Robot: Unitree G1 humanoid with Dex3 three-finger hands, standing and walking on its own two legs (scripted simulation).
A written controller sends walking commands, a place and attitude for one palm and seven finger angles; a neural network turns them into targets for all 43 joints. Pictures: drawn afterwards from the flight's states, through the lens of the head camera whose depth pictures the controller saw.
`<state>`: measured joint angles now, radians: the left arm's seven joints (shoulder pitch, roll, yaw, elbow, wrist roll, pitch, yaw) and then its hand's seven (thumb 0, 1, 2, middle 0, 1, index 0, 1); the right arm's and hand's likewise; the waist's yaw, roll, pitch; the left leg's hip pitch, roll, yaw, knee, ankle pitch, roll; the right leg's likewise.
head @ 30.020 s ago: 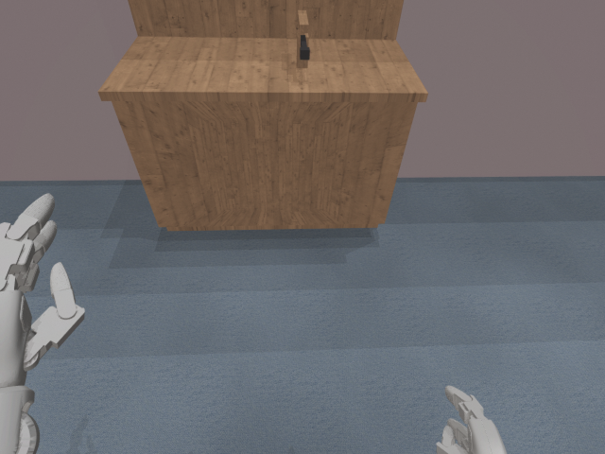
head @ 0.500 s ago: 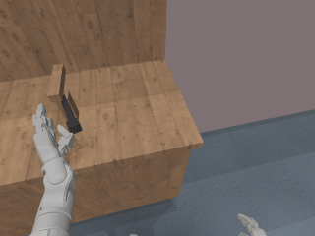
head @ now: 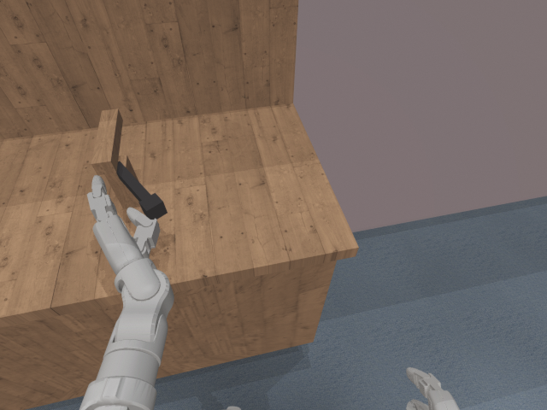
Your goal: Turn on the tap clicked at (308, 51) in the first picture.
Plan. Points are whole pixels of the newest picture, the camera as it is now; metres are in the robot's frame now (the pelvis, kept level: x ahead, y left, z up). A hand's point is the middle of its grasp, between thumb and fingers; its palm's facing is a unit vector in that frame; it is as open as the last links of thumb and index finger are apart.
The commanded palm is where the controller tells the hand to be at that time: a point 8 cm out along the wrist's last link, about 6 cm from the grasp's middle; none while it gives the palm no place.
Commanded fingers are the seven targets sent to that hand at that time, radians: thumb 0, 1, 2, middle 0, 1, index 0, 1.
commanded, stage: push the lever round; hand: left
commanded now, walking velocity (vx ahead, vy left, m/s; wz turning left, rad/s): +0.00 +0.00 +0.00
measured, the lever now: (153, 207) +0.39 +0.21 +0.08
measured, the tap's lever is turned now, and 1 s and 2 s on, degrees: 30 55 75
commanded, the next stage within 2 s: lift the hand up off the lever in 1.56 s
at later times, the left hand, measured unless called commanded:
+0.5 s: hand (174, 213) +0.39 +0.18 +0.07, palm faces +0.73 -0.68 -0.08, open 7.8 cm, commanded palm +0.34 +0.19 +0.07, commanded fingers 0.00 0.90 0.90 -0.15 -0.15 -0.15 -0.15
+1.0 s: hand (188, 203) +0.41 +0.16 +0.07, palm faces +0.78 -0.62 -0.09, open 7.7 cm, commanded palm +0.36 +0.17 +0.07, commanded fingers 0.00 0.90 0.90 -0.15 -0.15 -0.15 -0.15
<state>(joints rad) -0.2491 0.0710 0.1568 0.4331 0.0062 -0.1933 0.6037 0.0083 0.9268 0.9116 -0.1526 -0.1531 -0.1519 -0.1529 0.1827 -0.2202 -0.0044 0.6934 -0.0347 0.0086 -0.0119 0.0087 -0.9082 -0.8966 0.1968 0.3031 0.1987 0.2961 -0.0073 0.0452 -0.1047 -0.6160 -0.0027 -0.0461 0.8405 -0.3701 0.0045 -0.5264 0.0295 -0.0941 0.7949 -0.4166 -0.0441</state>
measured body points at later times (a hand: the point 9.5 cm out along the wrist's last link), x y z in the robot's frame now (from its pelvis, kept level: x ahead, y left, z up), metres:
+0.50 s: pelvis +0.00 -0.01 +0.00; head +0.03 -0.01 +0.45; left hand +0.34 +0.21 +0.08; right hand +0.13 -0.25 -0.12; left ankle +0.03 +0.11 -0.70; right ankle -0.01 -0.09 -0.70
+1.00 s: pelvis +0.00 -0.02 -0.01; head +0.03 -0.02 +0.44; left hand +0.36 +0.19 +0.08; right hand +0.13 -0.25 -0.13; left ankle +0.03 +0.11 -0.70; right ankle -0.01 -0.09 -0.70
